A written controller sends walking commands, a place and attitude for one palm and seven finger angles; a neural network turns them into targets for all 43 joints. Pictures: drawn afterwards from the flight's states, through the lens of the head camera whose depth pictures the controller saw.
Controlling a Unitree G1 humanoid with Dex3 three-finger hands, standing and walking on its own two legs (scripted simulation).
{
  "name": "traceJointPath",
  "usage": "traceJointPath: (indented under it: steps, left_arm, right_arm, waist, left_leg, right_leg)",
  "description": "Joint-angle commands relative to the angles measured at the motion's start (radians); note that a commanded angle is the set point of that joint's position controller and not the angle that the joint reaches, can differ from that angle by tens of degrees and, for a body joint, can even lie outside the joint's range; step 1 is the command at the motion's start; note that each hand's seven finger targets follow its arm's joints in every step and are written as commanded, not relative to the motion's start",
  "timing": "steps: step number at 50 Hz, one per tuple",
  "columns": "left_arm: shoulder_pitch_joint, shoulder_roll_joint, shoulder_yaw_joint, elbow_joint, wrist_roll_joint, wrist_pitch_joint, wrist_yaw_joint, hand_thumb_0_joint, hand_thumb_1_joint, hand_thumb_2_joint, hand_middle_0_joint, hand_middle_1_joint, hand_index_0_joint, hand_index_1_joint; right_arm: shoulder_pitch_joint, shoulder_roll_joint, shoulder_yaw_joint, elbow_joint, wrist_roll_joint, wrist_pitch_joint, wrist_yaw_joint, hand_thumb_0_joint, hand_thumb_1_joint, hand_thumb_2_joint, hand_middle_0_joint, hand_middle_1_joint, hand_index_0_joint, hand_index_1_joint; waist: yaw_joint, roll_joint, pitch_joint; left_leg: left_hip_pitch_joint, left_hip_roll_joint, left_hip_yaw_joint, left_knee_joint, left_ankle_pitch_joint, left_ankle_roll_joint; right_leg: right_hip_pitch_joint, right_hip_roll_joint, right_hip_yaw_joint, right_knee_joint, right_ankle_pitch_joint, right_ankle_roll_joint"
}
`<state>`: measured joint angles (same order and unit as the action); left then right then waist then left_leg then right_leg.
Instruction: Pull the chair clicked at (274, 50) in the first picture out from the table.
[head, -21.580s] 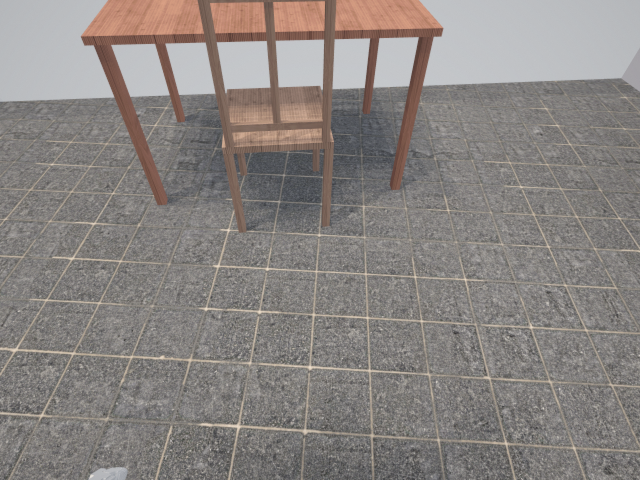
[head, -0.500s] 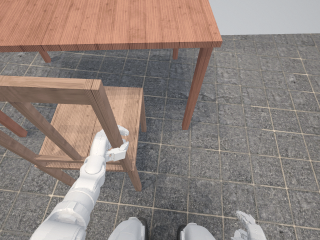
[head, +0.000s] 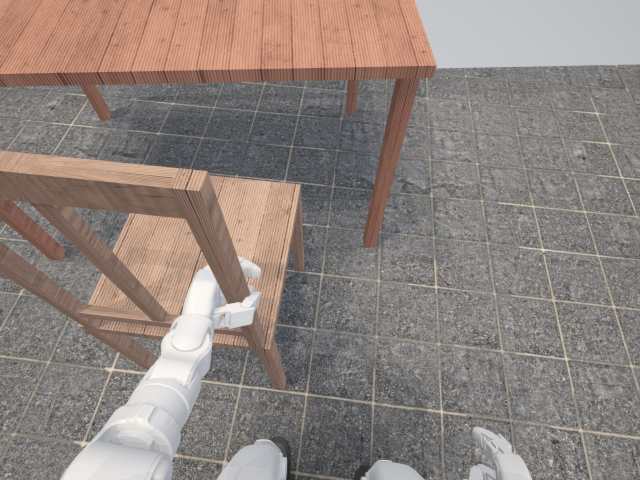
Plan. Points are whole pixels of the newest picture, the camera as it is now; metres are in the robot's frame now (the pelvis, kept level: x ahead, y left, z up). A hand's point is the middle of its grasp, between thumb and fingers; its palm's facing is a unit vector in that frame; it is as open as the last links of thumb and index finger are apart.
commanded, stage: step backward, pulling the chair out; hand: left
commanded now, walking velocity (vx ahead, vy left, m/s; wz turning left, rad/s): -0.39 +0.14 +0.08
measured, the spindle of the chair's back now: (117, 273) +0.38 +0.31 -0.05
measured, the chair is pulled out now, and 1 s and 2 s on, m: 0.24 0.46 0.60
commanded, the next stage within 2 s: stop walking, hand still on the chair in 1.12 s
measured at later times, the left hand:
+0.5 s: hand (246, 385) +0.23 +0.11 -0.07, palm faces -0.10 -0.98 -0.17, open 6.2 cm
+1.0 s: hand out of the picture +0.10 +0.10 -0.06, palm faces -0.12 -0.98 -0.16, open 6.3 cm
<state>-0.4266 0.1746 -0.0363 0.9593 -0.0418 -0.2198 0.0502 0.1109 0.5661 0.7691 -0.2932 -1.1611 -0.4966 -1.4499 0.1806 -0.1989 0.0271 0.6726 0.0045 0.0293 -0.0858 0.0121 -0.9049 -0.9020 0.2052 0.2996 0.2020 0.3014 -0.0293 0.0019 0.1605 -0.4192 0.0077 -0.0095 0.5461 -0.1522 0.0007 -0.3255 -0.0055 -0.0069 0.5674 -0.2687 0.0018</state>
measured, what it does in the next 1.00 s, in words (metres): walks backwards: left foot, then right foot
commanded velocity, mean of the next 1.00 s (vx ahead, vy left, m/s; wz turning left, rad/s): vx -0.38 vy -0.01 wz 0.06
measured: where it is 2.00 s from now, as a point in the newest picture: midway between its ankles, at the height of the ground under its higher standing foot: outside the picture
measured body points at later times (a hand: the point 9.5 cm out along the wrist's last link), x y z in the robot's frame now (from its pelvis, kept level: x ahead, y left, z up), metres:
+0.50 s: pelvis -0.11 +0.00 +0.00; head -0.02 -0.01 +0.44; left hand +0.23 +0.16 -0.05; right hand +0.01 -0.23 -0.13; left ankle -0.03 +0.12 -0.73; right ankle -0.09 -0.12 -0.73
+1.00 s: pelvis -0.24 -0.01 +0.00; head -0.16 -0.02 +0.44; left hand +0.10 +0.15 -0.05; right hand -0.13 -0.24 -0.14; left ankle -0.14 +0.12 -0.72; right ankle -0.17 -0.12 -0.73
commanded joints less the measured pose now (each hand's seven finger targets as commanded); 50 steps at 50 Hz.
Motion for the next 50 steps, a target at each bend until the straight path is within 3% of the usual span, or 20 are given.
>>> traceJointPath:
  steps: [1, 4, 6, 8, 10, 12, 15, 19, 23, 25, 27, 29, 33, 34, 37, 41, 45, 47, 48, 50]
  left_arm:
    - [-0.244, 0.119, 0.024, -0.198, 0.038, -0.071, 0.025, 0.0, 0.9, 0.9, -0.5, -1.45, -0.5, -1.45]
    - [-0.212, 0.172, 0.05, -0.225, 0.027, -0.062, 0.034, 0.0, 0.9, 0.9, -0.5, -1.45, -0.5, -1.45]
    - [-0.171, 0.137, 0.043, -0.195, 0.029, -0.031, 0.033, 0.0, 0.9, 0.9, -0.5, -1.45, -0.5, -1.45]
    - [-0.184, 0.125, 0.041, -0.192, 0.029, -0.015, 0.037, 0.0, 0.9, 0.9, -0.5, -1.45, -0.5, -1.45]
    - [-0.2, 0.104, 0.015, -0.196, 0.024, -0.005, 0.04, 0.0, 0.9, 0.9, -0.5, -1.45, -0.5, -1.45]
    - [-0.246, 0.088, -0.013, -0.231, 0.022, -0.01, 0.038, 0.0, 0.9, 0.9, -0.5, -1.45, -0.5, -1.45]
    - [-0.332, 0.018, -0.061, -0.286, 0.023, -0.03, 0.027, 0.0, 0.9, 0.9, -0.5, -1.45, -0.5, -1.45]
    - [-0.298, 0.032, -0.033, -0.213, 0.047, -0.049, 0.03, 0.0, 0.9, 0.9, -0.5, -1.45, -0.5, -1.45]
    - [-0.287, 0.067, -0.024, -0.207, 0.048, -0.06, 0.013, 0.0, 0.9, 0.9, -0.5, -1.45, -0.5, -1.45]
    - [-0.241, 0.142, 0.027, -0.205, 0.031, -0.06, 0.025, 0.0, 0.9, 0.9, -0.5, -1.45, -0.5, -1.45]
    - [-0.187, 0.134, 0.023, -0.186, 0.022, -0.035, 0.021, 0.0, 0.9, 0.9, -0.5, -1.45, -0.5, -1.45]
    - [-0.198, 0.106, 0.022, -0.195, 0.028, -0.016, 0.023, 0.0, 0.9, 0.9, -0.5, -1.45, -0.5, -1.45]
    - [-0.217, 0.083, -0.012, -0.205, 0.02, 0.003, 0.03, 0.0, 0.9, 0.9, -0.5, -1.45, -0.5, -1.45]
    - [-0.238, 0.067, -0.032, -0.229, 0.023, -0.001, 0.03, 0.0, 0.9, 0.9, -0.5, -1.45, -0.5, -1.45]
    - [-0.357, 0.0, -0.086, -0.283, 0.018, -0.022, 0.019, 0.0, 0.9, 0.9, -0.5, -1.45, -0.5, -1.45]
    - [-0.321, 0.035, -0.036, -0.193, 0.034, -0.038, 0.023, 0.0, 0.9, 0.9, -0.5, -1.45, -0.5, -1.45]
    - [-0.325, 0.043, -0.046, -0.184, 0.04, -0.056, 0.011, 0.0, 0.9, 0.9, -0.5, -1.45, -0.5, -1.45]
    - [-0.281, 0.118, 0.009, -0.164, 0.03, -0.059, 0.022, 0.0, 0.9, 0.9, -0.5, -1.45, -0.5, -1.45]
    - [-0.266, 0.136, 0.015, -0.174, 0.024, -0.064, 0.027, 0.0, 0.9, 0.9, -0.5, -1.45, -0.5, -1.45]
    - [-0.24, 0.106, 0.014, -0.154, 0.027, -0.05, 0.029, 0.0, 0.9, 0.9, -0.5, -1.45, -0.5, -1.45]
  right_arm:
    - [0.04, -0.168, -0.064, -0.082, 0.011, -0.025, -0.017, 0.0, -0.9, -0.9, 0.2, 0.3, 0.2, 0.3]
    - [-0.021, -0.153, -0.058, -0.111, 0.029, -0.028, -0.034, 0.0, -0.9, -0.9, 0.2, 0.3, 0.2, 0.3]
    - [-0.043, -0.146, -0.041, -0.104, 0.017, -0.031, -0.039, 0.0, -0.9, -0.9, 0.2, 0.3, 0.2, 0.3]
    - [-0.005, -0.144, -0.025, -0.076, 0.017, -0.039, -0.045, 0.0, -0.9, -0.9, 0.2, 0.3, 0.2, 0.3]
    - [0.027, -0.166, -0.026, -0.053, 0.016, -0.04, -0.055, 0.0, -0.9, -0.9, 0.2, 0.3, 0.2, 0.3]
    - [0.019, -0.2, -0.042, -0.077, 0.01, -0.024, -0.061, 0.0, -0.9, -0.9, 0.2, 0.3, 0.2, 0.3]
    - [-0.003, -0.141, -0.028, -0.098, -0.005, -0.014, -0.043, 0.0, -0.9, -0.9, 0.2, 0.3, 0.2, 0.3]
    - [0.08, -0.155, -0.057, -0.059, -0.008, -0.037, -0.007, 0.0, -0.9, -0.9, 0.2, 0.3, 0.2, 0.3]
    - [0.014, -0.152, -0.051, -0.085, 0.003, -0.032, -0.007, 0.0, -0.9, -0.9, 0.2, 0.3, 0.2, 0.3]
    - [0.036, -0.15, -0.068, -0.094, 0.026, -0.032, -0.025, 0.0, -0.9, -0.9, 0.2, 0.3, 0.2, 0.3]
    - [-0.025, -0.152, -0.056, -0.108, 0.029, -0.032, -0.034, 0.0, -0.9, -0.9, 0.2, 0.3, 0.2, 0.3]
    - [-0.021, -0.13, -0.034, -0.096, 0.018, -0.039, -0.038, 0.0, -0.9, -0.9, 0.2, 0.3, 0.2, 0.3]
    - [0.026, -0.168, -0.029, -0.063, 0.012, -0.039, -0.059, 0.0, -0.9, -0.9, 0.2, 0.3, 0.2, 0.3]
    - [0.028, -0.192, -0.04, -0.073, 0.01, -0.033, -0.059, 0.0, -0.9, -0.9, 0.2, 0.3, 0.2, 0.3]
    - [-0.015, -0.141, -0.024, -0.105, -0.004, -0.021, -0.048, 0.0, -0.9, -0.9, 0.2, 0.3, 0.2, 0.3]
    - [0.071, -0.155, -0.051, -0.059, -0.006, -0.039, -0.022, 0.0, -0.9, -0.9, 0.2, 0.3, 0.2, 0.3]
    - [0.017, -0.146, -0.049, -0.073, 0.003, -0.046, -0.014, 0.0, -0.9, -0.9, 0.2, 0.3, 0.2, 0.3]
    - [0.032, -0.158, -0.069, -0.073, 0.022, -0.052, -0.029, 0.0, -0.9, -0.9, 0.2, 0.3, 0.2, 0.3]
    - [0.032, -0.145, -0.067, -0.078, 0.032, -0.058, -0.03, 0.0, -0.9, -0.9, 0.2, 0.3, 0.2, 0.3]
    - [-0.014, -0.135, -0.051, -0.077, 0.023, -0.063, -0.038, 0.0, -0.9, -0.9, 0.2, 0.3, 0.2, 0.3]
  waist:
    - [-0.016, 0.107, -0.488]
    - [0.001, -0.066, -0.51]
    - [0.012, -0.061, -0.457]
    - [-0.002, -0.122, -0.441]
    - [-0.02, -0.098, -0.446]
    - [-0.01, 0.046, -0.409]
    - [-0.013, 0.271, -0.451]
    - [-0.026, 0.149, -0.524]
    - [-0.018, 0.157, -0.448]
    - [-0.029, -0.087, -0.549]
    - [0.011, -0.081, -0.514]
    - [0.005, -0.089, -0.479]
    - [-0.018, -0.063, -0.443]
    - [-0.017, 0.027, -0.451]
    - [-0.017, 0.271, -0.443]
    - [-0.022, 0.097, -0.498]
    - [-0.019, 0.179, -0.416]
    - [-0.015, 0.004, -0.435]
    - [-0.013, -0.123, -0.461]
    - [0.024, -0.129, -0.451]
  left_leg:
    - [0.212, 0.176, -0.127, -0.006, 0.346, 0.042]
    - [0.109, 0.005, -0.036, 0.264, -0.233, -0.039]
    - [0.026, -0.006, -0.103, 0.349, -0.315, -0.036]
    - [0.042, 0.02, -0.113, 0.193, -0.296, -0.026]
    - [0.136, 0.039, -0.087, -0.055, -0.097, -0.017]
    - [0.212, 0.169, -0.189, -0.153, 0.302, 0.048]
    - [0.261, 0.265, -0.274, -0.189, 0.381, 0.122]
    - [0.561, 0.26, -0.227, -0.002, 0.878, 0.118]
    - [0.246, 0.181, -0.133, -0.028, 0.449, 0.044]
    - [0.179, 0.068, -0.02, 0.098, 0.129, -0.022]
    - [0.052, -0.005, -0.067, 0.303, -0.294, -0.04]
    - [0.019, 0.007, -0.111, 0.298, -0.323, -0.034]
    - [0.172, 0.056, -0.085, -0.106, 0.013, -0.007]
    - [0.217, 0.121, -0.14, -0.145, 0.22, 0.024]
    - [0.217, 0.264, -0.272, -0.232, 0.241, 0.116]
    - [0.464, 0.276, -0.233, -0.042, 0.723, 0.13]
    - [0.199, 0.187, -0.137, -0.062, 0.314, 0.06]
    - [0.1, 0.108, -0.077, -0.017, -0.007, 0.012]
    - [0.153, 0.025, -0.011, 0.121, -0.166, -0.021]
    - [0.09, -0.025, -0.064, 0.42, -0.318, -0.034]
  right_leg:
    - [0.184, -0.083, 0.068, -0.106, 0.326, -0.027]
    - [0.158, -0.318, 0.238, -0.211, 0.463, -0.128]
    - [0.153, -0.348, 0.239, -0.212, 0.444, -0.177]
    - [0.205, -0.309, 0.146, -0.154, 0.514, -0.141]
    - [0.204, -0.234, 0.089, -0.094, 0.516, -0.084]
    - [0.083, -0.07, 0.002, -0.019, 0.296, 0.015]
    - [-0.032, -0.021, 0.015, 0.217, -0.163, -0.005]
    - [-0.052, -0.015, 0.028, -0.001, -0.02, -0.009]
    - [0.15, -0.077, 0.057, -0.095, 0.325, -0.022]
    - [0.268, -0.192, 0.148, -0.146, 0.6, -0.054]
    - [0.221, -0.33, 0.234, -0.187, 0.605, -0.148]
    - [0.227, -0.329, 0.203, -0.167, 0.593, -0.165]
    - [0.18, -0.184, 0.059, -0.097, 0.442, -0.051]
    - [0.126, -0.105, 0.024, -0.07, 0.351, -0.006]
    - [0.003, -0.015, 0.008, 0.192, -0.126, 0.001]
    - [-0.023, -0.007, 0.026, 0.028, -0.05, -0.003]
    - [0.141, -0.059, 0.057, -0.094, 0.195, -0.017]
    - [0.155, -0.134, 0.142, -0.17, 0.084, -0.048]
    - [0.076, -0.242, 0.23, -0.267, 0.018, -0.089]
    - [0.029, -0.336, 0.286, -0.309, 0.04, -0.175]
